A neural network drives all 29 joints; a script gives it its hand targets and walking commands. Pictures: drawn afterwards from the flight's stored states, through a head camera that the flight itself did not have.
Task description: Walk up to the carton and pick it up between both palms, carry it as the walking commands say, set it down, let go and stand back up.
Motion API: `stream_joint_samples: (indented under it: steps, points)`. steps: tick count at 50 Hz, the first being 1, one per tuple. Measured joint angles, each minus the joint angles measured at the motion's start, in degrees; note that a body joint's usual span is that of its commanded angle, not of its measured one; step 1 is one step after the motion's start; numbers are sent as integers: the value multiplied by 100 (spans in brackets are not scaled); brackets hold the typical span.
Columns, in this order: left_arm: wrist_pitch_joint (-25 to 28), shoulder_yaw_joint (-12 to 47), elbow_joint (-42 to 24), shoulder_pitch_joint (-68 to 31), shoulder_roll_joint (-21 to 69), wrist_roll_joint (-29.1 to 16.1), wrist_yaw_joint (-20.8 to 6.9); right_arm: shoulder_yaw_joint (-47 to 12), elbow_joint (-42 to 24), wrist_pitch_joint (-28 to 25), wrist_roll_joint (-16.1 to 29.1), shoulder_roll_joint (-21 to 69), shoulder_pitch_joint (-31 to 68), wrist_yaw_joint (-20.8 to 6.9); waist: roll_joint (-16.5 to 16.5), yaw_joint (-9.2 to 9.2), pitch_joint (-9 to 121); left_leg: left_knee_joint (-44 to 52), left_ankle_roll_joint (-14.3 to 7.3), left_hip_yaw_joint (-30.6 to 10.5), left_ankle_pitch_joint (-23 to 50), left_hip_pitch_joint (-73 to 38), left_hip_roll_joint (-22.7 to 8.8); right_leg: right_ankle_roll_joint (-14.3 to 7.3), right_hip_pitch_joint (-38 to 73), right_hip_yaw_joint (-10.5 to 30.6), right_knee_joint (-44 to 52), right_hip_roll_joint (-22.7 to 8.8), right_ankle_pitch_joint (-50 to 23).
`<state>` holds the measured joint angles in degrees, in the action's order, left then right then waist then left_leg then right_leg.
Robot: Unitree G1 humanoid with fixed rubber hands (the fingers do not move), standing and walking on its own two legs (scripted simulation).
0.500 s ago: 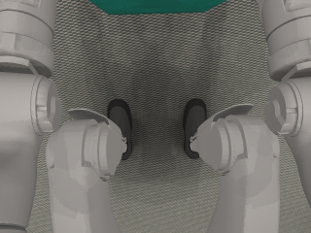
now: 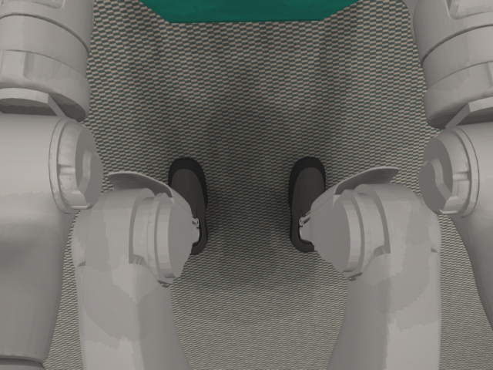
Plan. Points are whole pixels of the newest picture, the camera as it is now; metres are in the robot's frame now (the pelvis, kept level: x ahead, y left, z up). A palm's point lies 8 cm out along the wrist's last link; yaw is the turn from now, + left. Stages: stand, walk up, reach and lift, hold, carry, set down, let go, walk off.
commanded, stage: reach and lift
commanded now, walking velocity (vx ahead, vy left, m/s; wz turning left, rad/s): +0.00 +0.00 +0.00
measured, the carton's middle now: out of the picture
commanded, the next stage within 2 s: none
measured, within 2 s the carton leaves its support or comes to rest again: leaves its support in 0.42 s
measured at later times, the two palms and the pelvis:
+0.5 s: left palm out of the picture +0.56 +0.23 -0.16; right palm out of the picture +0.58 -0.11 -0.17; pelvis +0.00 +0.00 +0.00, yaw +0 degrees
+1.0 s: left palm out of the picture +0.56 +0.25 -0.10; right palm out of the picture +0.58 -0.09 -0.11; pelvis -0.01 +0.00 +0.01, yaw +1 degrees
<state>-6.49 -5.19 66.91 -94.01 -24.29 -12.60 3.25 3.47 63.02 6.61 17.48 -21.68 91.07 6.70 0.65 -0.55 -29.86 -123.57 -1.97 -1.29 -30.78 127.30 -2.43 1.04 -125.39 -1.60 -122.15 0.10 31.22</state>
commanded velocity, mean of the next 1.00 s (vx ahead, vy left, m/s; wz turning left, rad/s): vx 0.00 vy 0.00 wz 0.00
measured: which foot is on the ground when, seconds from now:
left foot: down 0.00-1.00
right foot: down 0.00-1.00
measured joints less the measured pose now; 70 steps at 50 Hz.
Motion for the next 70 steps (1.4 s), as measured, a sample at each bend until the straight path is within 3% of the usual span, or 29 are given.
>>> stream_joint_samples:
  steps: [11, 20, 26, 32, 42, 50, 70]
  points:
    - [-290, -20, -211, 7, 0, 1, 90, 0, -64, 72, 0, 0, 1, 24, 18, -18, -13, -12, 0, -3, -1, -2, -17, 0, -5, 3, 0, 31, -18]
    - [-716, -21, -726, 122, -13, 1, 488, -1, -474, 506, 0, 85, 1, 242, 22, -144, -39, -12, 4, -2, -14, -45, -15, 0, 0, 29, 0, 83, -35]
    - [-995, -20, -1165, 330, -108, 1, 467, -1, -742, 774, 0, 138, -5, 325, 23, -291, -46, -12, 62, -26, -37, -203, 71, 1, 145, 70, 0, 121, -38]
    - [-1227, -20, -1241, 327, -134, 1, 463, -1, -753, 928, -46, 156, -5, 340, 23, -292, -32, -12, 62, -55, 18, -413, 185, 28, 443, 95, 0, 123, -2]
    - [-1567, -20, -1241, 149, -134, 1, 515, 410, -748, 1143, -563, 262, -4, 179, 22, -291, -26, -12, 63, -83, 87, -534, 273, 30, 626, 99, 0, 124, 3]
    - [-1871, -20, -1376, 149, -124, 1, 537, 425, -1097, 1481, -686, 282, -200, 178, 22, -288, -42, -10, 110, -148, 60, -686, 319, 65, 785, 99, 0, 203, 38]
    - [-2132, -200, -1493, 380, -20, 127, 474, 921, -1603, 1999, -1106, 567, -552, 145, 22, -226, -32, 340, 303, -235, 77, -1456, 439, 65, 1501, 103, 232, 226, 90]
